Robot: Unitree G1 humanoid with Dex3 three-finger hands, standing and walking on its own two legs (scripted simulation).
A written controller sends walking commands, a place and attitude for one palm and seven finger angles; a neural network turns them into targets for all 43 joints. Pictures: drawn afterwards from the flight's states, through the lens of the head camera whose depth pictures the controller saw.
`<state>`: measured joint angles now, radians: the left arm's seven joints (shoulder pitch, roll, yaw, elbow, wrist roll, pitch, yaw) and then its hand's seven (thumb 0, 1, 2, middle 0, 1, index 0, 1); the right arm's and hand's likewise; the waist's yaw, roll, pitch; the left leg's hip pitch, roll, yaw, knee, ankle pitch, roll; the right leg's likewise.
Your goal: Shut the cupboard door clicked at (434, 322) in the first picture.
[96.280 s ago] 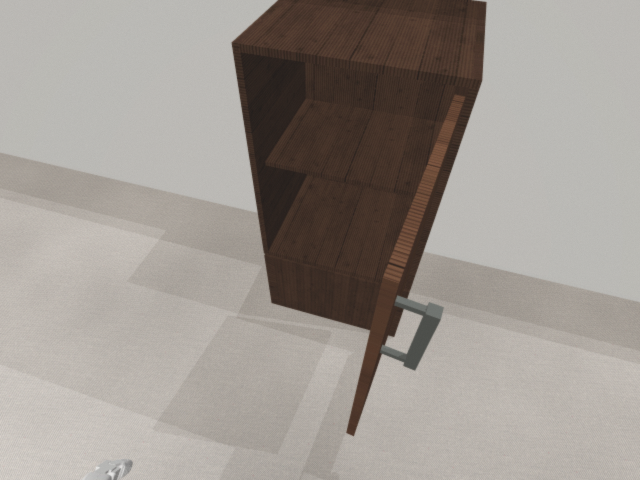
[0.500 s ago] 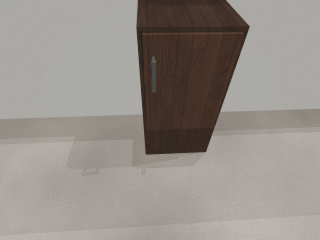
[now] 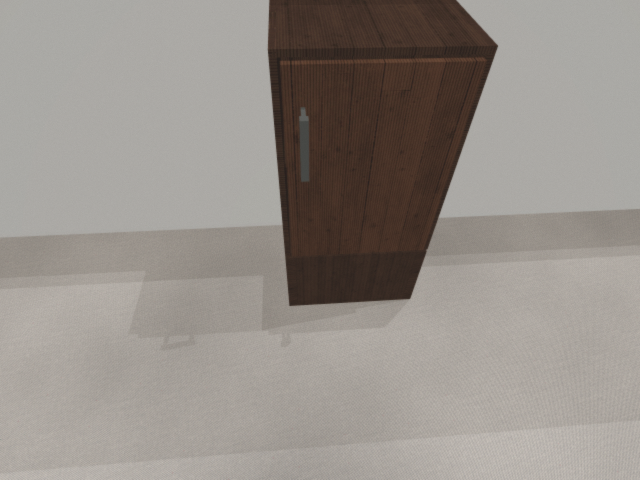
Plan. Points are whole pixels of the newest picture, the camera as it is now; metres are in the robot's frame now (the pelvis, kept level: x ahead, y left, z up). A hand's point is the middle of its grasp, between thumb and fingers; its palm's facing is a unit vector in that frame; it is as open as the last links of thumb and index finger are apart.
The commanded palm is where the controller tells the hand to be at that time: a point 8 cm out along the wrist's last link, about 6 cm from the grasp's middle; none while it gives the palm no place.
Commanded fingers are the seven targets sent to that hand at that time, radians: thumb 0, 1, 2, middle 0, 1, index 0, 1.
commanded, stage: look to check the result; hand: left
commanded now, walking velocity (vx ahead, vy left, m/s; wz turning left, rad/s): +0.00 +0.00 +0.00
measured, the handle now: (304, 145) +0.78 +0.08 -0.03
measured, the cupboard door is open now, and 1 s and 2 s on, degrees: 0 0 0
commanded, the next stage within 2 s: stand and wait in 0.34 s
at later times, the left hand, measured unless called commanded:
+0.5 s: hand out of the picture -0.01 +0.16 -0.18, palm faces +0.03 -0.98 -0.19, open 7.4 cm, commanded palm none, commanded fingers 0.00 0.90 0.90 -0.20 -0.30 -0.20 -0.30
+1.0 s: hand out of the picture +0.01 +0.17 -0.17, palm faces +0.02 -0.98 -0.22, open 7.4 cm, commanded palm none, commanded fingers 0.00 0.90 0.90 -0.20 -0.30 -0.20 -0.30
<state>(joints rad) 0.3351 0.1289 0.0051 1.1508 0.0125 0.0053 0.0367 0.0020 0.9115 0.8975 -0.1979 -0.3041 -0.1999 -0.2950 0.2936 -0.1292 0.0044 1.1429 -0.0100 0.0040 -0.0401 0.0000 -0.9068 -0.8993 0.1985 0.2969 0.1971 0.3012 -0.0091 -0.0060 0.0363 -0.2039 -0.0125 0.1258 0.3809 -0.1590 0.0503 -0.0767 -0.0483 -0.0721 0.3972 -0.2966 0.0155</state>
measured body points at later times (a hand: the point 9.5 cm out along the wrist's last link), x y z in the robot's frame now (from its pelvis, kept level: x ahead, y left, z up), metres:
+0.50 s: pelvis +0.01 -0.01 +0.00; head +0.02 -0.01 +0.45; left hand -0.01 +0.22 -0.16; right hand +0.01 -0.23 -0.16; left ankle +0.03 +0.09 -0.74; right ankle -0.05 -0.12 -0.74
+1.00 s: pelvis +0.02 -0.02 +0.00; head +0.03 -0.02 +0.45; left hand +0.01 +0.22 -0.16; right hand +0.04 -0.25 -0.16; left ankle +0.03 +0.09 -0.74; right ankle -0.05 -0.12 -0.74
